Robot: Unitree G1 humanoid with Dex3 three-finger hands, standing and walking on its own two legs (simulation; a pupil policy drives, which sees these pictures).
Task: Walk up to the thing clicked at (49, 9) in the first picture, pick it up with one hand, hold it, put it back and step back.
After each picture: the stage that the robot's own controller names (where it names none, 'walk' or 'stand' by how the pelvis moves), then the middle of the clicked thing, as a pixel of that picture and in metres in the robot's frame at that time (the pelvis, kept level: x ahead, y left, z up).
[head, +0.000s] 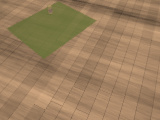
stand; (49, 9) +2.01 +0.47 -0.72
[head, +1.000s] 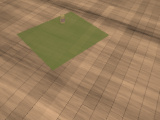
walk; (62, 18) +1.91 +0.24 -0.71
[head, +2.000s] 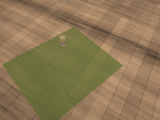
walk; (62, 41) +1.25 +0.19 -0.71
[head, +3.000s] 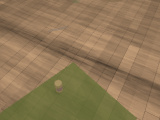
walk; (58, 86) +0.73 +0.20 -0.71
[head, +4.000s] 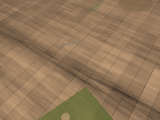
walk; (66, 119) +0.42 +0.18 -0.70
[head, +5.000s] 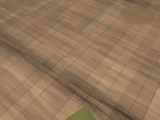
stand; out of the picture +0.28 +0.14 -0.71
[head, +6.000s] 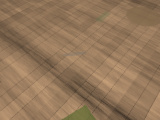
stand; out of the picture +0.28 +0.14 -0.72
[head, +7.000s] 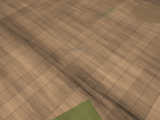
stand; out of the picture +0.31 +0.13 -0.72
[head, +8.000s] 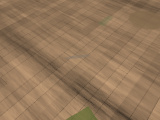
stand; out of the picture +0.31 +0.14 -0.73
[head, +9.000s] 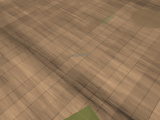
stand; out of the picture +0.31 +0.14 -0.73
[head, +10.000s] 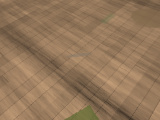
stand; out of the picture +0.30 +0.14 -0.73
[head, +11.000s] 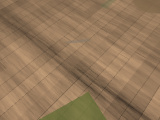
go down; out of the picture +0.32 +0.13 -0.71
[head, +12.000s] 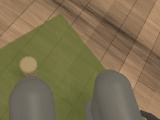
go down; (29, 67) +0.40 +0.17 -0.29
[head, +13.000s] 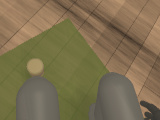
close in; (36, 68) +0.40 +0.17 -0.29
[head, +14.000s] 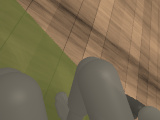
close in; out of the picture +0.39 +0.20 -0.22
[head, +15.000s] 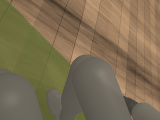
close; out of the picture +0.38 +0.21 -0.22
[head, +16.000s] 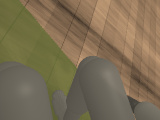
lift; out of the picture +0.33 +0.21 -0.22
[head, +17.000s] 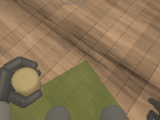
lift; (29, 85) +0.31 +0.18 +0.01
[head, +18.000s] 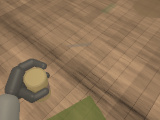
hold; (38, 85) +0.32 +0.16 +0.03
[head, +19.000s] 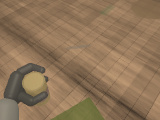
hold; (37, 89) +0.31 +0.17 +0.02
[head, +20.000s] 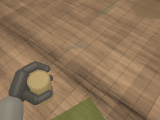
hold; (42, 88) +0.31 +0.15 +0.02
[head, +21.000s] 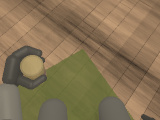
crouch; (35, 71) +0.37 +0.17 -0.06
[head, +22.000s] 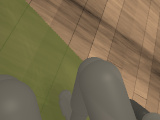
lower; out of the picture +0.40 +0.23 -0.20
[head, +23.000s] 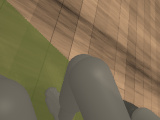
lower; out of the picture +0.40 +0.24 -0.23
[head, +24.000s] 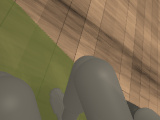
lower; out of the picture +0.40 +0.24 -0.22
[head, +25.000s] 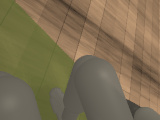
lower; out of the picture +0.40 +0.24 -0.22
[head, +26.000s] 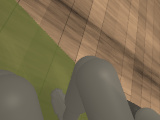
loosen; out of the picture +0.39 +0.24 -0.22
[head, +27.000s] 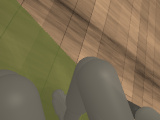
withdraw; out of the picture +0.39 +0.22 -0.23
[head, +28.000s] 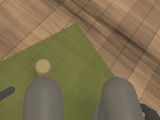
walk; (43, 69) +0.41 +0.17 -0.32
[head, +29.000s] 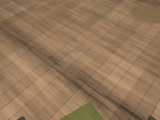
stand; out of the picture +0.31 +0.12 -0.66
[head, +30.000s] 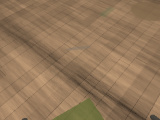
stand; out of the picture +0.33 +0.14 -0.66
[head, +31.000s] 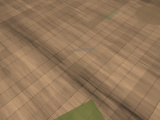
stand; out of the picture +0.33 +0.13 -0.70
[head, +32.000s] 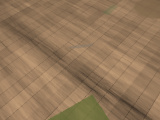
walk; out of the picture +0.35 +0.13 -0.72
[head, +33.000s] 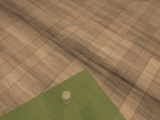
walk; (66, 97) +0.51 +0.08 -0.71
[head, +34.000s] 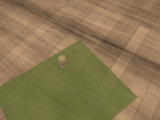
walk; (62, 61) +0.85 +0.23 -0.69
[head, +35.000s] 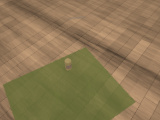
stand; (68, 64) +0.98 +0.15 -0.71
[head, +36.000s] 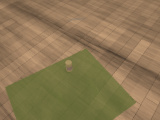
stand; (68, 66) +0.98 +0.16 -0.73
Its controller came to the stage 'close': yes
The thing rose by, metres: 0.73
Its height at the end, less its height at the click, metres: +0.00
